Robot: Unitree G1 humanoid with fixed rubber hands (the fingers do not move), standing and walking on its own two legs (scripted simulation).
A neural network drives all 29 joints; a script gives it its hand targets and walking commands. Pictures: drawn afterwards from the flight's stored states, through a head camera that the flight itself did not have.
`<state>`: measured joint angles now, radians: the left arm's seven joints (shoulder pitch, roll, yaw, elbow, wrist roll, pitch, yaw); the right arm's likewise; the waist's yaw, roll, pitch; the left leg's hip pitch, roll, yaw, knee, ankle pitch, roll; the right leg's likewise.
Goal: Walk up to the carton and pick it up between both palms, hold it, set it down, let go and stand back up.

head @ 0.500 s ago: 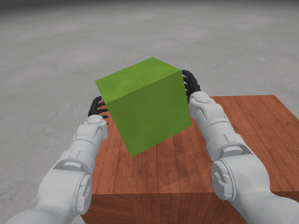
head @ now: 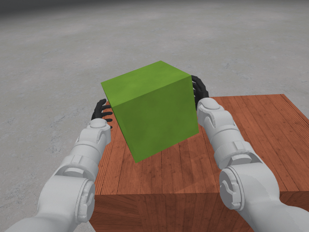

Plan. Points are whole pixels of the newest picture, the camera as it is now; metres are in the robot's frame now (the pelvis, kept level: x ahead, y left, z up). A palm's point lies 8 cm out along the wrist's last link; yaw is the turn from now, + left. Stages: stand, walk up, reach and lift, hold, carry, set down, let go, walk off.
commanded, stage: reach and lift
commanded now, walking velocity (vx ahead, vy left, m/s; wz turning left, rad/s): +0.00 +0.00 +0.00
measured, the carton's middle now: (149, 107) +0.40 +0.02 +0.17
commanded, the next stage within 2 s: hold in 0.44 s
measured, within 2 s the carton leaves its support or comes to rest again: neither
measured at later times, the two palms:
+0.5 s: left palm (98, 118) +0.39 +0.16 +0.15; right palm (199, 98) +0.41 -0.12 +0.18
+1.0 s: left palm (91, 116) +0.38 +0.18 +0.16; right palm (195, 97) +0.40 -0.11 +0.19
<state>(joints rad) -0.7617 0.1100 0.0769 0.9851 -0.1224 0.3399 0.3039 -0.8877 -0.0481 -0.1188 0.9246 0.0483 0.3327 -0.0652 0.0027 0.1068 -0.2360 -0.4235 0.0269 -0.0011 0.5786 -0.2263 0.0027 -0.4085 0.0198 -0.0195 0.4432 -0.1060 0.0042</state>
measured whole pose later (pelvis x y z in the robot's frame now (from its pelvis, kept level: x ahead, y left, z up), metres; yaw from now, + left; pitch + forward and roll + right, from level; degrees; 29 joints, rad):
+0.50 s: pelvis +0.01 +0.00 +0.00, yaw +0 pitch +5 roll -2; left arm -0.77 0.11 0.08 0.91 -0.12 0.39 0.34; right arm -0.89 -0.05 -0.12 0.88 0.09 0.35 -0.07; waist 0.00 0.11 -0.24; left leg -0.42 0.02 0.00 0.55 -0.22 0.01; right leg -0.41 0.01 -0.02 0.42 -0.11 0.00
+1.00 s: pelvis +0.01 +0.01 +0.00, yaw +0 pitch +5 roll -2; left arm -0.75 0.11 0.08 0.79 -0.12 0.48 0.33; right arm -0.84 -0.05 -0.12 0.74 0.12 0.46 -0.09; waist 0.00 0.11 -0.24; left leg -0.42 0.01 0.00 0.55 -0.22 0.02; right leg -0.39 0.00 -0.02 0.39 -0.08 0.01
